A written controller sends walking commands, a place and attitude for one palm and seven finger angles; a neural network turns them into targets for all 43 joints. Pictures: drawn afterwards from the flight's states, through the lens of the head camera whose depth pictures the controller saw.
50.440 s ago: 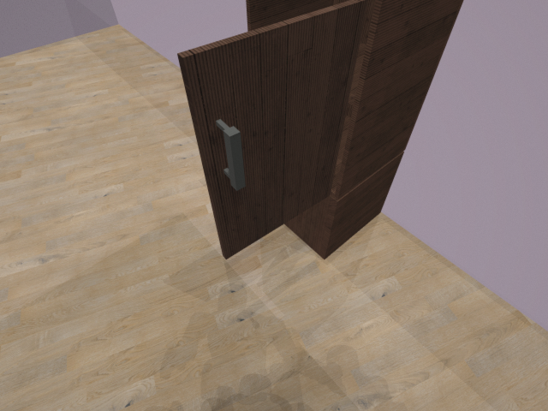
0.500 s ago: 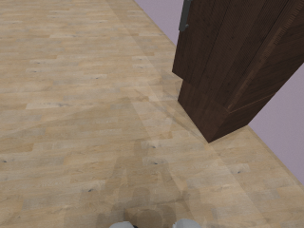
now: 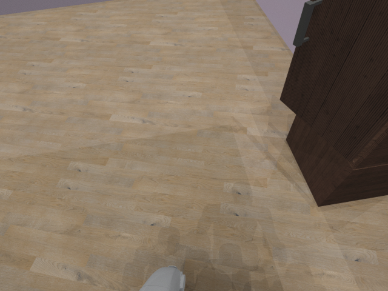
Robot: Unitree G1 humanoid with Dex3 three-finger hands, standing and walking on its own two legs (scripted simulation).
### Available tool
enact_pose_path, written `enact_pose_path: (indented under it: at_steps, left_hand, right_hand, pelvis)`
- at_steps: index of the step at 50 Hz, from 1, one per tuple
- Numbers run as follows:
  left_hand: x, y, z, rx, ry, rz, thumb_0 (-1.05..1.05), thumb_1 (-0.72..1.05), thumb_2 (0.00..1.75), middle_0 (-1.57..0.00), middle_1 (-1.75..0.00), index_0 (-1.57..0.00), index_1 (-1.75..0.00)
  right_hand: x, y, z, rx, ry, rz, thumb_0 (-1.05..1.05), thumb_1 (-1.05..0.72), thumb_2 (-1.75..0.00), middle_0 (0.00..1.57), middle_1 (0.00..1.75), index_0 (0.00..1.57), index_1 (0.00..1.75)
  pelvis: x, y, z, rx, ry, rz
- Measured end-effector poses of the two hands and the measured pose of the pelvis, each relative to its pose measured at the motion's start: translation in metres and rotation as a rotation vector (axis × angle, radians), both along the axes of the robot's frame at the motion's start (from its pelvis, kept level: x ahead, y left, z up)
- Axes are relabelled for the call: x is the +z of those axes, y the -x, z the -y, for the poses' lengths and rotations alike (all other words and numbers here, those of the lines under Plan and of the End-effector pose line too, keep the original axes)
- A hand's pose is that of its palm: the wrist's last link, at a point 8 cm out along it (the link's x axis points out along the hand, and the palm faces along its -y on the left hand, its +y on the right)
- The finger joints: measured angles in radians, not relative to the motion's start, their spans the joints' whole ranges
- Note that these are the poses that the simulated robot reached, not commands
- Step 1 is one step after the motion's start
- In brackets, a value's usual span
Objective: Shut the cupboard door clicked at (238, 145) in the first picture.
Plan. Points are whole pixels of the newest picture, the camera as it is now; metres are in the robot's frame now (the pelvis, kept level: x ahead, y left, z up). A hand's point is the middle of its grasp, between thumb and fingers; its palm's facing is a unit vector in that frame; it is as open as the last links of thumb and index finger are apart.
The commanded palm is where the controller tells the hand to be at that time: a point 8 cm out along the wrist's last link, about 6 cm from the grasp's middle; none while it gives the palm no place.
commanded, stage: walk to a spot facing it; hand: left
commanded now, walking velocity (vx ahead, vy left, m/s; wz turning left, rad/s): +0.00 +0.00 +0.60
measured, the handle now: (307, 23) +0.91 -0.36 +0.04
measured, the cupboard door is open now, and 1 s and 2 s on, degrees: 19 19 19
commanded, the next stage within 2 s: turn to face it in 1.22 s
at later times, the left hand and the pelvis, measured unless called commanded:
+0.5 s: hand out of the picture +0.03 +0.27 -0.17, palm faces +0.35 -0.91 -0.23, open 7.4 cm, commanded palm none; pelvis +0.07 +0.05 +0.00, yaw +18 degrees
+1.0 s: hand (104, 243) +0.24 +0.25 -0.15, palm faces +0.54 -0.80 -0.24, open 7.2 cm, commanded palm none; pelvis +0.28 +0.06 +0.00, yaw +33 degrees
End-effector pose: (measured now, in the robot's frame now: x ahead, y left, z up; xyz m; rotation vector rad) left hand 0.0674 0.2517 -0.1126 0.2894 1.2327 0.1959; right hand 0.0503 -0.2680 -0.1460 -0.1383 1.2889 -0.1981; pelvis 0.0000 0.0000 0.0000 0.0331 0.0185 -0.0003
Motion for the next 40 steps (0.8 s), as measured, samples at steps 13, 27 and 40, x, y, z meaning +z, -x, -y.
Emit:
enact_pose_path:
  at_steps: [13,27,40]
  left_hand:
    - [-0.026,0.106,-0.005,0.318,0.09,-0.085,0.0,0.9,0.9,-0.2,-0.3,-0.21,-0.3]
    - [-0.022,0.024,-0.067,0.378,0.099,0.037,0.01,0.91,0.9,-0.2,-0.3,-0.2,-0.3]
    - [-0.009,-0.168,-0.066,0.309,0.023,0.241,0.0,0.91,0.9,-0.2,-0.3,-0.2,-0.3]
  right_hand:
    - [0.012,-0.125,-0.063,0.349,-0.005,0.079,0.01,-0.91,-0.9,0.2,0.3,0.2,0.3]
    - [0.023,-0.164,-0.111,0.434,0.026,0.084,0.01,-0.91,-0.9,0.2,0.3,0.2,0.3]
    - [-0.025,-0.197,-0.076,0.365,-0.018,-0.227,0.01,-0.91,-0.9,0.2,0.3,0.2,0.3]
  pelvis:
    - [-0.007,-0.021,-0.016,0.218,-0.005,0.013]
    - [-0.001,-0.083,-0.056,0.333,0.017,0.04]
    - [-0.022,-0.207,-0.045,0.422,0.002,0.028]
